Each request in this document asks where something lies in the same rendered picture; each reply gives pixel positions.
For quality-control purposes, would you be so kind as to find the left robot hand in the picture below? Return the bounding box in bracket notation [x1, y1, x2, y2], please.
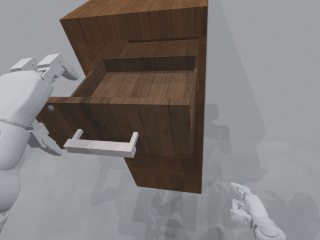
[0, 53, 80, 156]

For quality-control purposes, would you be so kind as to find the handle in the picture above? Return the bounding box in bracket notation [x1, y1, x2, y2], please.
[63, 129, 139, 158]

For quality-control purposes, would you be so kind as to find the right robot hand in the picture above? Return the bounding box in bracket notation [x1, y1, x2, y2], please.
[230, 182, 269, 231]

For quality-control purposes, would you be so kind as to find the drawer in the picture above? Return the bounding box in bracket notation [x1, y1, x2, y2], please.
[36, 54, 199, 160]

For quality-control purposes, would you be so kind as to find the robot left forearm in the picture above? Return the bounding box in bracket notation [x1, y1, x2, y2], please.
[0, 121, 31, 234]

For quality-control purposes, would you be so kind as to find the robot right forearm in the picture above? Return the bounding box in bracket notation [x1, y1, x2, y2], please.
[252, 217, 286, 240]

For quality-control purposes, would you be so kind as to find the cabinet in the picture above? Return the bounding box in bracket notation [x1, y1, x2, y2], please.
[59, 0, 208, 194]

